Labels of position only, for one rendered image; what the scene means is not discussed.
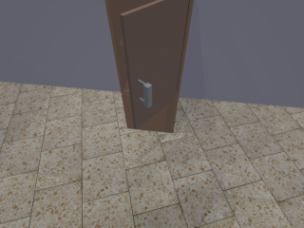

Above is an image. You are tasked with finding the handle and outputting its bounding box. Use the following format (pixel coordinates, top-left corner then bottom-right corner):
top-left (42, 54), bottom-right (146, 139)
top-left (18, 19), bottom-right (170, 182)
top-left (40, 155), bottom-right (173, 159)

top-left (138, 79), bottom-right (152, 108)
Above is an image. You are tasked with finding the cupboard door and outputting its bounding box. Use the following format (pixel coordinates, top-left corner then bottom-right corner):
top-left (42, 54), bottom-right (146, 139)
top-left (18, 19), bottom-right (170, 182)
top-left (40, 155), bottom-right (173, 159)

top-left (120, 0), bottom-right (189, 129)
